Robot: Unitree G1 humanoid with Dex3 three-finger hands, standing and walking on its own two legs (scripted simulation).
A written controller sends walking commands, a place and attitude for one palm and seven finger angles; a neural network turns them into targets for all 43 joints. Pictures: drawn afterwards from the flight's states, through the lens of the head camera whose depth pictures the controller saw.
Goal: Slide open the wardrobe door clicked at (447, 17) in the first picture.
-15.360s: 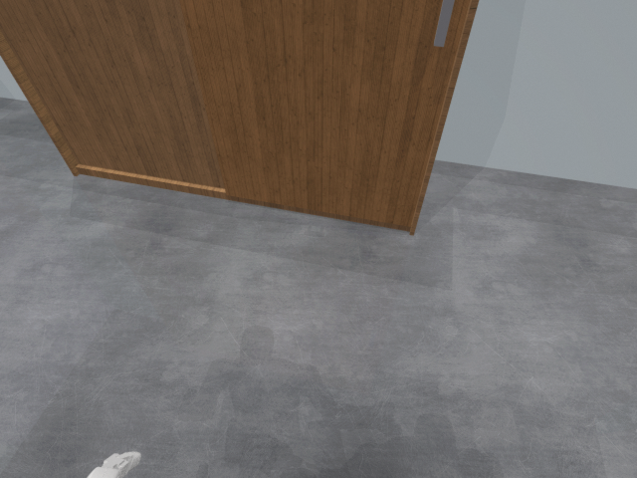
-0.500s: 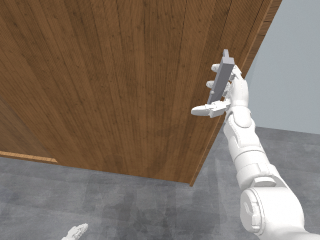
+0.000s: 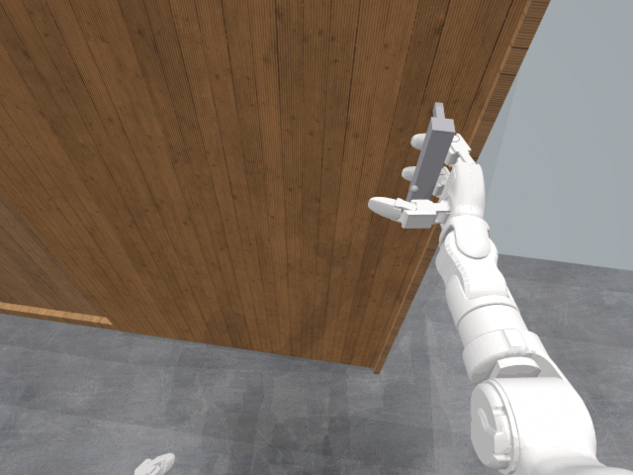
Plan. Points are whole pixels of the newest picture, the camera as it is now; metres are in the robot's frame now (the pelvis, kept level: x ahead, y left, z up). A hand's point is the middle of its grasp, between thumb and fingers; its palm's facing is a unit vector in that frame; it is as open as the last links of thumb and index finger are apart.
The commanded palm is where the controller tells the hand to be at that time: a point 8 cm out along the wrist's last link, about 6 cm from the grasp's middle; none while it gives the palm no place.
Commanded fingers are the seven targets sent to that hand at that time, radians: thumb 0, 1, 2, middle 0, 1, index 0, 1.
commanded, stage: grip the handle and tug to test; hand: right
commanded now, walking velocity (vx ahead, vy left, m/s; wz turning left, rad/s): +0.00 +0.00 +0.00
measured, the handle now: (425, 164) +0.51 -0.08 +0.13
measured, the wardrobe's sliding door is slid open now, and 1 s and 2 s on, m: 0.00 0.00 0.00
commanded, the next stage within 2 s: tug the door sideways, standing still in 1.12 s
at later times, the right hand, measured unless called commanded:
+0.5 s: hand (412, 190) +0.45 -0.06 +0.13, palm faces +0.00 +1.00 +0.01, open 6.3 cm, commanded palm +0.42 -0.11 +0.13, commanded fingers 0.00 -0.90 -0.90 0.45 1.40 0.45 1.40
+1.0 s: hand (411, 190) +0.45 -0.06 +0.13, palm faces +0.01 +1.00 +0.02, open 6.2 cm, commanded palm +0.39 -0.11 +0.13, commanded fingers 0.00 -0.90 -0.90 0.45 1.40 0.45 1.40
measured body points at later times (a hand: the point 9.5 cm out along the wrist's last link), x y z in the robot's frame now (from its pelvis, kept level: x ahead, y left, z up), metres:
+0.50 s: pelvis +0.00 +0.00 +0.00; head +0.04 +0.01 +0.45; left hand +0.08 +0.24 -0.12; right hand +0.44 -0.11 +0.13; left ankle +0.02 +0.09 -0.73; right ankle -0.02 -0.09 -0.73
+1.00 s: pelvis +0.02 +0.01 +0.00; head +0.04 +0.03 +0.45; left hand +0.10 +0.26 -0.12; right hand +0.44 -0.11 +0.13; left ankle +0.02 +0.09 -0.73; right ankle -0.02 -0.09 -0.73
